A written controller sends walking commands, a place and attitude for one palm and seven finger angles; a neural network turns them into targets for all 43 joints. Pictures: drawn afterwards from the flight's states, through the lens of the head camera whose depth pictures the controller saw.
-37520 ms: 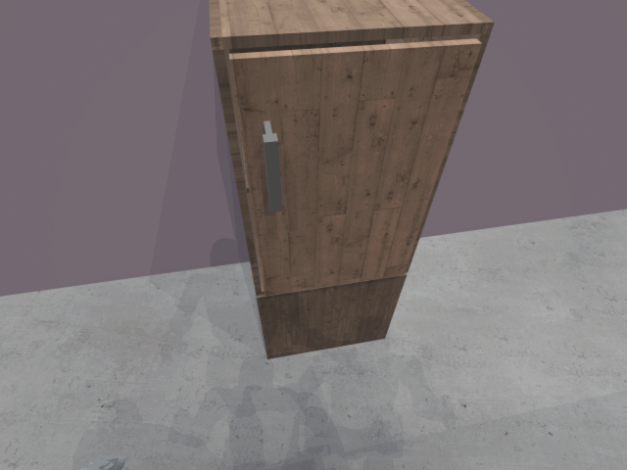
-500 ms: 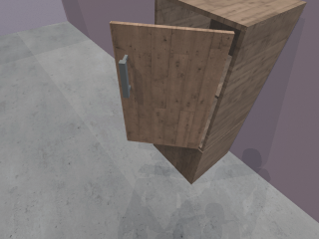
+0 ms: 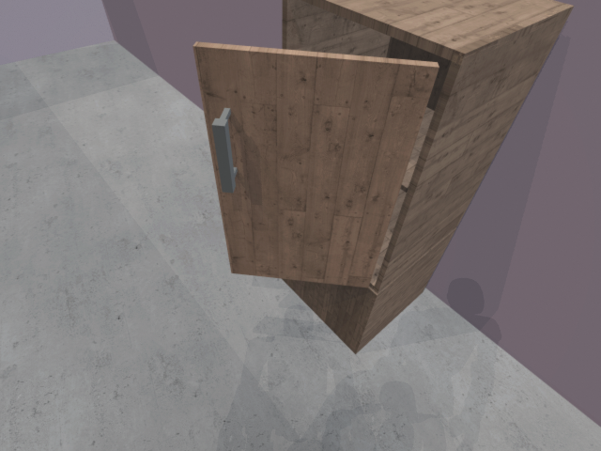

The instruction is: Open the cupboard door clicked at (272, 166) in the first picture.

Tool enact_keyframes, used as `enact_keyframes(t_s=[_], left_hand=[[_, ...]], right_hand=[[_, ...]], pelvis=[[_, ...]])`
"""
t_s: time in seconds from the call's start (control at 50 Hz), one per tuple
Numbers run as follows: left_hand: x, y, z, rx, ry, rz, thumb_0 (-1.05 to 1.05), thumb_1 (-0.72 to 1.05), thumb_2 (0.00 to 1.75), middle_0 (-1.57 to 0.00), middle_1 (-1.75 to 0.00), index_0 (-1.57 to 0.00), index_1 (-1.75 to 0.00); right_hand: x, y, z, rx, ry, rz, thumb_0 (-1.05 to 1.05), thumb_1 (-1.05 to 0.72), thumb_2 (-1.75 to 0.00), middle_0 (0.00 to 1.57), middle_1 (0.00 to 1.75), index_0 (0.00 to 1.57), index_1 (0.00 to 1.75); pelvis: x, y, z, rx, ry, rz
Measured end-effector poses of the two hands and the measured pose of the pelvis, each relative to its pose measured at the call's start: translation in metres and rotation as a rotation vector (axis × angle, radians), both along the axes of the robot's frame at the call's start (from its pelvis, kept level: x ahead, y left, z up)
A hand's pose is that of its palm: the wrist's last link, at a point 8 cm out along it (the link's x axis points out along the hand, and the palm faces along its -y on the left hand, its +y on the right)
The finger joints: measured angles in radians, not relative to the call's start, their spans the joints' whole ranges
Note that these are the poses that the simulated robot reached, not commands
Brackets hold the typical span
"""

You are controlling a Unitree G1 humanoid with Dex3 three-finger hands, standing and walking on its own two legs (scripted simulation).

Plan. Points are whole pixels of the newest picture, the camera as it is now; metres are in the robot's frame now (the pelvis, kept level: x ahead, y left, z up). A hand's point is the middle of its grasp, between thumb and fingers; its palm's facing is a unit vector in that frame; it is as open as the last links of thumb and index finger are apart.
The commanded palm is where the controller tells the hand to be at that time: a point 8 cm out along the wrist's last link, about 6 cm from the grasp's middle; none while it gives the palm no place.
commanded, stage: come to a stop and stand still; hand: left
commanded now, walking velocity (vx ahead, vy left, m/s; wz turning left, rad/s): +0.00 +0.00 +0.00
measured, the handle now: (227, 151) +0.58 +0.18 +0.08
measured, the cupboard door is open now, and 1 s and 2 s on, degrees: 43 43 43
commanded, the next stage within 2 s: look again from close up in 1.08 s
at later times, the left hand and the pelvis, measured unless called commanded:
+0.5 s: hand out of the picture +0.04 +0.18 -0.17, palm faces +0.01 -0.97 -0.24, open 7.3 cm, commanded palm none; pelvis +0.00 +0.00 +0.00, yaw -1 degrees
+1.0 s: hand out of the picture -0.01 +0.16 -0.16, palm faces +0.00 -0.97 -0.23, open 7.3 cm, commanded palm none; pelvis -0.02 -0.02 +0.00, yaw +0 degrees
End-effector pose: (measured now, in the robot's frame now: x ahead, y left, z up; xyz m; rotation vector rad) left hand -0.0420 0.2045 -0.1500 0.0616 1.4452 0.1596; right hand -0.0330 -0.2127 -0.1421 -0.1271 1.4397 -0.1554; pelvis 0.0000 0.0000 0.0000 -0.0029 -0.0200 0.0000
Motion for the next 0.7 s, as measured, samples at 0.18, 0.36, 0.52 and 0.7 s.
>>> enact_keyframes(t_s=[0.18, 0.36, 0.52, 0.7], left_hand=[[0.033, 0.004, -0.002, 0.000, 0.016, -0.017, 0.00, 0.91, 0.90, -0.20, -0.30, -0.20, -0.30], [0.068, 0.024, 0.005, 0.069, -0.049, -0.045, 0.02, 0.94, 0.90, -0.20, -0.30, -0.20, -0.30], [0.079, 0.026, 0.011, 0.115, -0.136, -0.093, 0.00, 0.92, 0.90, -0.20, -0.30, -0.20, -0.30], [0.070, 0.017, 0.024, 0.120, -0.195, -0.122, 0.00, 0.91, 0.90, -0.20, -0.30, -0.20, -0.30]], right_hand=[[0.021, 0.015, 0.000, -0.008, 0.010, -0.025, 0.01, -0.91, -0.90, 0.20, 0.30, 0.20, 0.30], [0.038, 0.015, -0.001, -0.011, -0.014, -0.036, 0.02, -0.93, -0.90, 0.20, 0.30, 0.20, 0.30], [0.040, -0.008, -0.007, -0.011, -0.093, -0.026, 0.02, -0.92, -0.90, 0.20, 0.30, 0.20, 0.30], [0.048, -0.022, -0.006, 0.011, -0.206, 0.023, 0.01, -0.91, -0.90, 0.20, 0.30, 0.20, 0.30]], pelvis=[[0.028, 0.007, -0.001, 0.000, 0.001, -0.007], [0.022, 0.006, 0.002, 0.008, 0.004, -0.008], [0.002, 0.000, -0.002, 0.005, -0.001, -0.010], [-0.017, -0.009, 0.001, 0.021, -0.022, -0.008]])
